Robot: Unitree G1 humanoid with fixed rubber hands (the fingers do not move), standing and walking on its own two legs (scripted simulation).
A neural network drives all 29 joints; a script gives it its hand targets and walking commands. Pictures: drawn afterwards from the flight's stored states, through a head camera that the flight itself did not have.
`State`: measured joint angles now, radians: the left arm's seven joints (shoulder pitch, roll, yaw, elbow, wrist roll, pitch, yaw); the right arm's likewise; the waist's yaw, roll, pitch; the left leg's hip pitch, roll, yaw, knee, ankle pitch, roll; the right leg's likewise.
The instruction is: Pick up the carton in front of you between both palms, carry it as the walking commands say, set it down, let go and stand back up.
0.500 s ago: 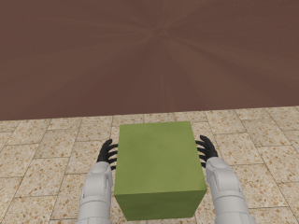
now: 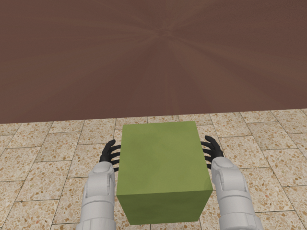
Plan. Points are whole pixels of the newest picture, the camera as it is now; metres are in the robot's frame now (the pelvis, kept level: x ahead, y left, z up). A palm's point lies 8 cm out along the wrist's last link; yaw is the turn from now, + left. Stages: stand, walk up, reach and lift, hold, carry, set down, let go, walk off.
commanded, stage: reach and lift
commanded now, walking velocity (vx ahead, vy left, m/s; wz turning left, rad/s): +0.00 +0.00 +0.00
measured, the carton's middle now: (161, 174) +0.31 +0.00 -0.04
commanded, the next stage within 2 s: hold in 0.50 s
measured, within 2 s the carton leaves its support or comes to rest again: neither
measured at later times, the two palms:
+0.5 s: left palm (106, 164) +0.30 +0.15 +0.04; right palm (217, 159) +0.30 -0.15 +0.04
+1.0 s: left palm (103, 165) +0.29 +0.15 +0.05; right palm (220, 160) +0.29 -0.15 +0.05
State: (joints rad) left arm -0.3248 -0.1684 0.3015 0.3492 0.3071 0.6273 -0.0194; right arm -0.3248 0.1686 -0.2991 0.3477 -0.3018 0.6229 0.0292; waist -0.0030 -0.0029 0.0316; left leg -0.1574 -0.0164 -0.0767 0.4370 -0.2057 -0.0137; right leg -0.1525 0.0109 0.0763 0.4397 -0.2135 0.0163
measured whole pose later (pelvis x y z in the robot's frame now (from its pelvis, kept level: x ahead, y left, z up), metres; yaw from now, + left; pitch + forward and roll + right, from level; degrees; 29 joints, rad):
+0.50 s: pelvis +0.01 +0.00 +0.00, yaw +0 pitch -6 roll +0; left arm -0.25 -0.15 0.22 0.26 0.28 0.70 -0.01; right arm -0.25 0.15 -0.22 0.26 -0.28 0.69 0.02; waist 0.00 0.00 0.03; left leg -0.07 -0.01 -0.08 0.37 -0.20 -0.01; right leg -0.07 0.01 0.08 0.37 -0.20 0.01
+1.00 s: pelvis +0.00 +0.00 +0.00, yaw +0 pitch -8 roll +0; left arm -0.29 -0.16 0.24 0.23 0.28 0.76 -0.01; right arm -0.29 0.16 -0.24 0.23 -0.27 0.75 0.02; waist 0.00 0.00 0.05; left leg -0.06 -0.01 -0.08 0.38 -0.18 -0.01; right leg -0.05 0.01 0.08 0.38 -0.19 0.02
